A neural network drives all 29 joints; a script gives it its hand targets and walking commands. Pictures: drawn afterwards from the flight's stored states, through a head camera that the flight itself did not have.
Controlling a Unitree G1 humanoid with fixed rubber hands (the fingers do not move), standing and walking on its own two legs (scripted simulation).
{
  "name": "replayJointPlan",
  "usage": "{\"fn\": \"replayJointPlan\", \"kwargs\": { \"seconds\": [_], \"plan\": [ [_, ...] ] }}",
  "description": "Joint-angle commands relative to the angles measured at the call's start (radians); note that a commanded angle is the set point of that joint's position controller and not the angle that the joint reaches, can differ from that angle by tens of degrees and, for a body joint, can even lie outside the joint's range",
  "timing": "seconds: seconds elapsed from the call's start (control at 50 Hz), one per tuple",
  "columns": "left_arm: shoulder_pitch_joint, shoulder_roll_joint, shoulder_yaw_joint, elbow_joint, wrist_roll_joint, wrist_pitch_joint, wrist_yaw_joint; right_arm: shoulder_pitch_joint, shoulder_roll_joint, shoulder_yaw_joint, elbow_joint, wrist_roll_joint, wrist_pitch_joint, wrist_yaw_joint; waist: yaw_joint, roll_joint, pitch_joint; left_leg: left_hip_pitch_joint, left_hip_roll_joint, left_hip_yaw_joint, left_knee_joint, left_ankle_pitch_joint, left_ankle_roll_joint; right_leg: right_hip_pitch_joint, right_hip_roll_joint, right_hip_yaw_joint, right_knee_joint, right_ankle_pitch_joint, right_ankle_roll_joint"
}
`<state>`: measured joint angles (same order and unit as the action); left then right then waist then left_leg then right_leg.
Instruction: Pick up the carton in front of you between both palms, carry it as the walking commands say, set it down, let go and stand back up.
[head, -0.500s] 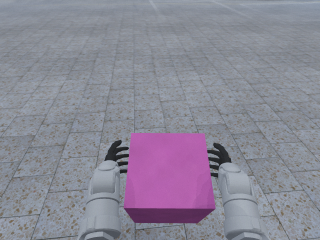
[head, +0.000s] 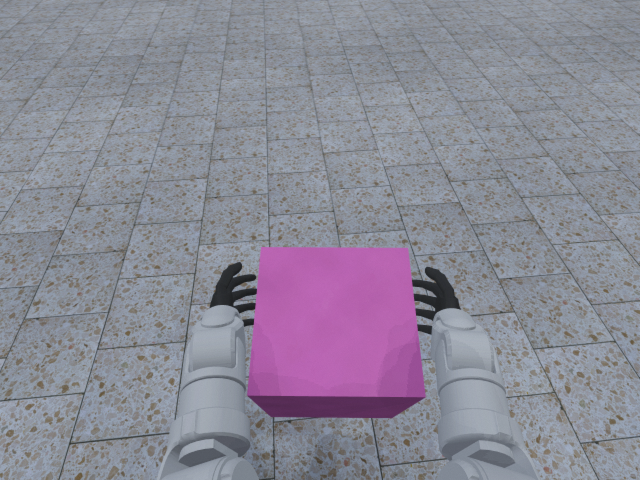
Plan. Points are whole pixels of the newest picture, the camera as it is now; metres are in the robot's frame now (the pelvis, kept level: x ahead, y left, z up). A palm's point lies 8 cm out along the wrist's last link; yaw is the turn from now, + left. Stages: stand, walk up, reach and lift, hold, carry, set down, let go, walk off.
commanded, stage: set down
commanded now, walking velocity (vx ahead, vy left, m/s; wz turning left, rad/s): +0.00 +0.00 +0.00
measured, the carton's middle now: (332, 340) +0.34 +0.00 -0.09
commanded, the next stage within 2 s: none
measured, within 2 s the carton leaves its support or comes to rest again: neither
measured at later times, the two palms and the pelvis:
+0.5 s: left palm (253, 360) +0.34 +0.14 -0.17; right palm (416, 350) +0.37 -0.15 -0.18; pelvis -0.07 -0.02 -0.11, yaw +0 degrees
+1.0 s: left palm (265, 381) +0.37 +0.14 -0.33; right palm (399, 363) +0.41 -0.15 -0.34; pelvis -0.08 -0.02 -0.24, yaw +1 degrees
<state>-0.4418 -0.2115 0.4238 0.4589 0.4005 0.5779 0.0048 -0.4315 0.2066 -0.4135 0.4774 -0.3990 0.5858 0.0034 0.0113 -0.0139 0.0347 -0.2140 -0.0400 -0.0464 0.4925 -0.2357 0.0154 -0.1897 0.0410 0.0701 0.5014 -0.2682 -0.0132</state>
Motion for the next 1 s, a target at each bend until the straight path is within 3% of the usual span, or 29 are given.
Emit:
{"fn": "replayJointPlan", "kwargs": {
  "seconds": [0.0,0.1,0.2,0.3,0.36,0.48,0.6,0.82,0.98],
  "plan": [
    [-0.408,-0.716,-0.266,0.152,-0.093,-0.188,-0.181,-0.49,0.654,0.282,0.12,0.103,-0.22,0.203,0.012,0.011,-0.237,-0.056,-0.038,-0.05,0.075,0.274,-0.015,-0.261,0.05,0.013,0.056,0.211,0.0],
    [-0.446,-0.746,-0.373,0.163,-0.131,-0.364,-0.166,-0.519,0.667,0.383,0.145,0.139,-0.395,0.189,-0.003,0.031,-0.509,-0.122,-0.059,-0.048,0.216,0.474,-0.038,-0.388,0.078,0.005,0.187,0.365,0.013],
    [-0.561,-0.814,-0.516,0.124,-0.198,-0.465,-0.161,-0.645,0.748,0.554,0.125,0.205,-0.492,0.189,0.004,-0.008,-0.814,-0.333,-0.076,-0.023,0.362,0.449,-0.043,-0.436,0.082,0.016,0.337,0.443,0.016],
    [-0.689,-0.812,-0.605,0.046,-0.239,-0.459,-0.163,-0.762,0.764,0.638,0.061,0.237,-0.477,0.192,0.021,-0.028,-1.046,-0.522,-0.089,0.005,0.478,0.324,-0.05,-0.505,0.082,0.005,0.459,0.378,0.03],
    [-0.73,-0.814,-0.581,0.063,-0.234,-0.413,-0.171,-0.808,0.765,0.629,0.087,0.238,-0.43,0.202,0.033,-0.036,-1.034,-0.639,-0.094,0.024,0.529,0.193,-0.05,-0.611,0.088,-0.007,0.501,0.237,0.034],
    [-0.82,-0.813,-0.434,0.17,-0.182,-0.299,-0.204,-0.874,0.757,0.511,0.251,0.196,-0.317,0.236,0.04,-0.03,-0.89,-0.892,-0.098,0.059,0.616,-0.074,-0.041,-0.834,0.096,-0.018,0.567,-0.054,0.024],
    [-0.952,-0.854,-0.448,0.167,-0.23,-0.298,-0.205,-0.98,0.759,0.481,0.276,0.221,-0.325,0.237,0.026,-0.034,-1.039,-1.003,-0.107,0.066,0.755,0.0,-0.048,-0.947,0.103,-0.031,0.704,0.023,0.019],
    [-1.026,-0.817,-0.449,0.172,-0.264,-0.32,-0.126,-1.096,0.686,0.5,0.327,0.275,-0.35,0.214,0.04,-0.048,-1.166,-1.134,-0.126,0.079,0.943,0.033,-0.071,-1.135,0.122,-0.053,0.904,0.043,0.021],
    [-1.121,-0.782,-0.461,0.142,-0.305,-0.343,-0.09,-1.161,0.628,0.505,0.353,0.301,-0.372,0.202,0.033,-0.055,-1.199,-1.22,-0.132,0.091,1.074,0.067,-0.083,-1.235,0.12,-0.06,1.031,0.081,0.022]
  ]
}}
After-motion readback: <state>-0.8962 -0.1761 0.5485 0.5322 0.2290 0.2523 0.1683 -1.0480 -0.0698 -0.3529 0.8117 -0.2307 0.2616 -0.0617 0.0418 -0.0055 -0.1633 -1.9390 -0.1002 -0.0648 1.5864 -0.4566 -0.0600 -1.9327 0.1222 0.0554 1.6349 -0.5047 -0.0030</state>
